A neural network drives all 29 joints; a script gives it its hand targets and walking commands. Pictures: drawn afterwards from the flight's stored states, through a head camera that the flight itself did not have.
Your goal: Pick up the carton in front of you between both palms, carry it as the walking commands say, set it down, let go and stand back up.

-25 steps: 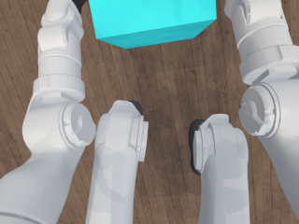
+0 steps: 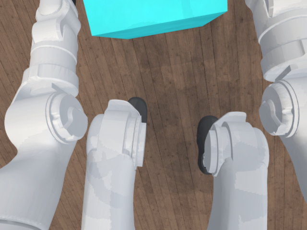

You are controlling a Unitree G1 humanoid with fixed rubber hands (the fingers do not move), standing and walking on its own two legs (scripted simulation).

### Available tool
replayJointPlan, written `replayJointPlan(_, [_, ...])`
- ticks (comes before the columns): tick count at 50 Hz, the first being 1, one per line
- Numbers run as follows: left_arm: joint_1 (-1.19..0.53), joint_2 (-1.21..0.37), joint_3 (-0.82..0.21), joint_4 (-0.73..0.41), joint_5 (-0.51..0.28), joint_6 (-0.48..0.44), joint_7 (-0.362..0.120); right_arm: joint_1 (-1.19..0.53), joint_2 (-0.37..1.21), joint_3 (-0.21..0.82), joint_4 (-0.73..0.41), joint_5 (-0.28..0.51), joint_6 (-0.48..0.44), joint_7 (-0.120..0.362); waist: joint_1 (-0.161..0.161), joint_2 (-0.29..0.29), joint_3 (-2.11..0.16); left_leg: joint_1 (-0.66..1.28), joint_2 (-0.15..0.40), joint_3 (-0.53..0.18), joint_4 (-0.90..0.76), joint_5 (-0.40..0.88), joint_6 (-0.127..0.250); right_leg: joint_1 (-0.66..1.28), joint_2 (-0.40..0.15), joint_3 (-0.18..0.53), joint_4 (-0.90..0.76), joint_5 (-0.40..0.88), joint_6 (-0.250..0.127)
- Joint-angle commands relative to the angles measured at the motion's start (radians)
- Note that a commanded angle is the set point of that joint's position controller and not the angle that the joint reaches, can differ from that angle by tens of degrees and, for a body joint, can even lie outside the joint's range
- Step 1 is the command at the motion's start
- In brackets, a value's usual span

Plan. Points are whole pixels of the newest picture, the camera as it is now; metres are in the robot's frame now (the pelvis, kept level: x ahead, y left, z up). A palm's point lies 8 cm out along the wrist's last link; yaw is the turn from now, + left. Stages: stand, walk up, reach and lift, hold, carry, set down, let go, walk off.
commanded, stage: set down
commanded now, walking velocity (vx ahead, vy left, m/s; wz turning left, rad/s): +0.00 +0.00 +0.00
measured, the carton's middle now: out of the picture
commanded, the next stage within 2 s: let go in 1.18 s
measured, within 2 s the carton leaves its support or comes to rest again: neither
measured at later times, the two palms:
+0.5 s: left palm out of the picture +0.52 +0.28 -0.06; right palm out of the picture +0.60 -0.09 -0.06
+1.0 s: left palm out of the picture +0.52 +0.29 +0.08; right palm out of the picture +0.61 -0.10 +0.08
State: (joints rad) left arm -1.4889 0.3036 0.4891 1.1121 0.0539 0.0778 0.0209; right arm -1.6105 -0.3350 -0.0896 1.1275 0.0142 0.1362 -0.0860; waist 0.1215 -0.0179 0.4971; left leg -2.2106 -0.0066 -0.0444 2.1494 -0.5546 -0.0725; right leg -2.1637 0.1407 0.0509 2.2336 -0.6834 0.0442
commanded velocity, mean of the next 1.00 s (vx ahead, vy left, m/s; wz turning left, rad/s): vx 0.00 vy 0.00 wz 0.00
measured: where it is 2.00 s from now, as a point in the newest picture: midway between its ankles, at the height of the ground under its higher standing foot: (170, 145)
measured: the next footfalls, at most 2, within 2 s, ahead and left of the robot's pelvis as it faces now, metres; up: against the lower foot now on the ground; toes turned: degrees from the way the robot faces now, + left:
none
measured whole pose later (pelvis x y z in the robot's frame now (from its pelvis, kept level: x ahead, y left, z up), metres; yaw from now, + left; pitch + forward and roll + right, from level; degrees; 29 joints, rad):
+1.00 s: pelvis +0.02 +0.01 +0.18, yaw +1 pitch +49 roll -1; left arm -1.21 0.28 0.37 0.80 -0.08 0.23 0.05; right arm -1.37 -0.35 -0.16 0.94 0.02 0.26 -0.06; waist 0.13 -0.04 -0.02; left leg -1.93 -0.02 -0.04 1.48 -0.40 -0.03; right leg -1.87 0.07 0.05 1.53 -0.51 0.03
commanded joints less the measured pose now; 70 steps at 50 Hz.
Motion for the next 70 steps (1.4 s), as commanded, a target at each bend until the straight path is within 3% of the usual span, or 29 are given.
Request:
replayJointPlan(1, [-0.242,0.229,-0.059,-0.080,-0.098,-0.063,0.046,-0.313,-0.137,0.089,-0.124,0.111,-0.036,-0.020,0.115,-0.109,-1.212,0.595,-0.007,0.112,-0.069,0.515,0.033,0.443,-0.065,-0.041,-0.182,0.458,0.016])
replayJointPlan(6, [-0.252,0.237,-0.161,-0.093,-0.207,-0.064,0.046,-0.339,-0.136,0.179,-0.177,0.208,-0.035,-0.009,0.127,-0.128,-1.370,0.683,0.003,0.102,-0.078,0.582,0.042,0.485,-0.075,-0.069,-0.162,0.456,0.009])
replayJointPlan(11, [-0.237,0.246,-0.197,-0.142,-0.258,-0.027,0.063,-0.316,-0.185,0.132,-0.201,0.185,-0.006,-0.021,0.095,-0.111,-1.510,0.817,-0.005,0.110,-0.118,0.556,0.038,0.503,-0.061,-0.116,-0.191,0.372,0.001])
replayJointPlan(16, [-0.228,0.221,-0.209,-0.248,-0.247,0.036,0.088,-0.292,-0.197,0.055,-0.242,0.137,0.044,-0.033,0.065,-0.064,-1.620,0.913,-0.028,0.132,-0.204,0.500,0.033,0.513,-0.039,-0.145,-0.278,0.292,-0.014])
replayJointPlan(22, [-0.172,0.140,-0.173,-0.220,-0.172,0.068,0.085,-0.215,-0.164,-0.033,-0.128,0.067,0.062,-0.009,0.045,-0.034,-1.407,0.755,-0.033,0.134,-0.312,0.373,0.024,0.410,-0.041,-0.121,-0.393,0.213,-0.027])
replayJointPlan(29, [-0.117,0.117,-0.126,-0.266,-0.116,0.075,0.071,-0.177,-0.142,-0.069,-0.136,0.023,0.058,0.008,0.052,-0.047,-1.470,0.769,-0.042,0.138,-0.422,0.404,0.017,0.457,-0.033,-0.116,-0.504,0.255,-0.021])
replayJointPlan(40, [-0.012,0.142,-0.116,-0.409,-0.143,0.128,0.053,-0.131,-0.130,-0.051,-0.303,0.031,0.107,0.005,0.066,-0.108,-1.711,0.952,-0.058,0.149,-0.598,0.579,0.019,0.711,-0.017,-0.128,-0.677,0.426,-0.007])
replayJointPlan(48, [0.057,0.117,-0.107,-0.429,-0.132,0.135,0.028,-0.050,-0.115,-0.085,-0.309,0.002,0.110,0.024,0.051,-0.090,-1.666,1.058,-0.059,0.137,-0.753,0.641,0.017,0.763,-0.021,-0.115,-0.844,0.479,-0.005])
replayJointPlan(58, [0.106,0.077,-0.075,-0.406,-0.072,0.116,0.002,0.010,-0.091,-0.136,-0.271,-0.044,0.087,0.062,0.048,-0.080,-1.563,1.166,-0.052,0.125,-0.971,0.626,0.024,0.882,-0.035,-0.094,-1.070,0.487,0.001])
replayJointPlan(64, [0.231,0.056,-0.059,-0.426,0.007,0.100,-0.038,0.163,-0.024,-0.187,-0.300,-0.113,0.078,0.054,0.026,-0.071,-1.595,1.272,-0.051,0.128,-1.066,0.686,0.034,1.036,-0.037,-0.084,-1.184,0.595,0.013])
replayJointPlan(70, [0.499,0.070,-0.115,-0.532,0.066,0.082,-0.105,0.471,0.096,-0.195,-0.496,-0.156,0.067,-0.004,0.010,-0.041,-1.627,1.483,-0.058,0.113,-1.160,0.808,0.055,1.195,-0.033,-0.077,-1.295,0.713,0.019])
